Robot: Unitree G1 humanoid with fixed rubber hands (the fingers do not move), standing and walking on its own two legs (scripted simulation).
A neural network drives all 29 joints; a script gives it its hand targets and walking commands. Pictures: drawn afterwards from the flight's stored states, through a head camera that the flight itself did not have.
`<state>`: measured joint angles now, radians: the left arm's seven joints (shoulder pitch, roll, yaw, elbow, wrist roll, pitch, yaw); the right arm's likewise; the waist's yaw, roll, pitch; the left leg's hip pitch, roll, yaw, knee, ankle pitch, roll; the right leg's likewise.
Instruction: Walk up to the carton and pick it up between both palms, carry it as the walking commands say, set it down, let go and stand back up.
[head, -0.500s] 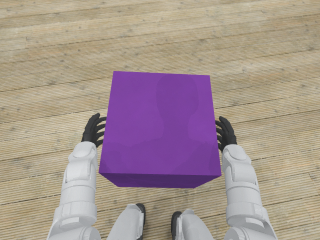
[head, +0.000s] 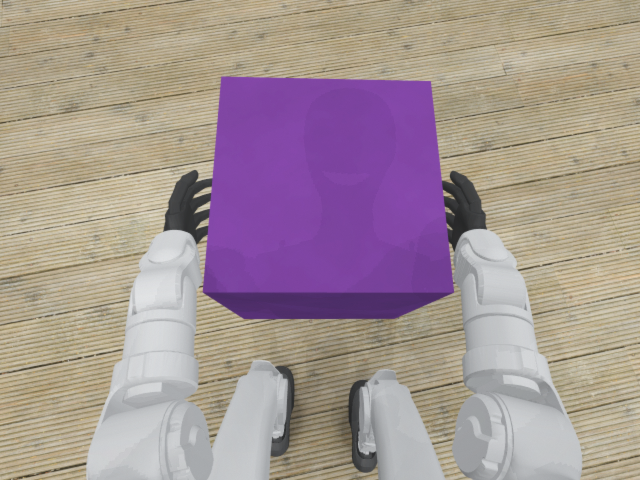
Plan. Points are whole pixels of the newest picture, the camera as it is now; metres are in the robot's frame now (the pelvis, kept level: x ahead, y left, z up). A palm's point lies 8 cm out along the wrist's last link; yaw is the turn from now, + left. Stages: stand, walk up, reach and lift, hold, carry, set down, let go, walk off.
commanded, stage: set down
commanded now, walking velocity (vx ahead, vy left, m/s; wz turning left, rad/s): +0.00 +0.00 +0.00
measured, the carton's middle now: (322, 218) +0.47 +0.02 -0.16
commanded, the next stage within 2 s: none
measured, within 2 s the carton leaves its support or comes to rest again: neither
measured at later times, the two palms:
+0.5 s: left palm (208, 227) +0.44 +0.19 -0.15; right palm (446, 228) +0.46 -0.17 -0.16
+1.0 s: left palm (223, 226) +0.47 +0.19 -0.24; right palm (429, 224) +0.49 -0.17 -0.24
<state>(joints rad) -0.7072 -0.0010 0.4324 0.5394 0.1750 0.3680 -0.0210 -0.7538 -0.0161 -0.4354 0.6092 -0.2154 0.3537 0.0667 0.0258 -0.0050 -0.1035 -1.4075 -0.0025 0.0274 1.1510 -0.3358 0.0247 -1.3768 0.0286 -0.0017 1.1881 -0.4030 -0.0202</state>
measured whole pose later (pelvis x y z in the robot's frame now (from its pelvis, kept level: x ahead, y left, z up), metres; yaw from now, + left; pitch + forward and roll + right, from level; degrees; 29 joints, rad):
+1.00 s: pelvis -0.02 +0.00 -0.14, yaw -1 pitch +46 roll +1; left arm -1.06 0.14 0.41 0.67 0.07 0.37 0.05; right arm -1.14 -0.19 -0.33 0.77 -0.10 0.37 -0.01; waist 0.04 0.00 -0.07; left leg -2.01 -0.02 0.01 1.67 -0.46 0.00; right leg -1.99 0.06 0.01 1.71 -0.52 -0.01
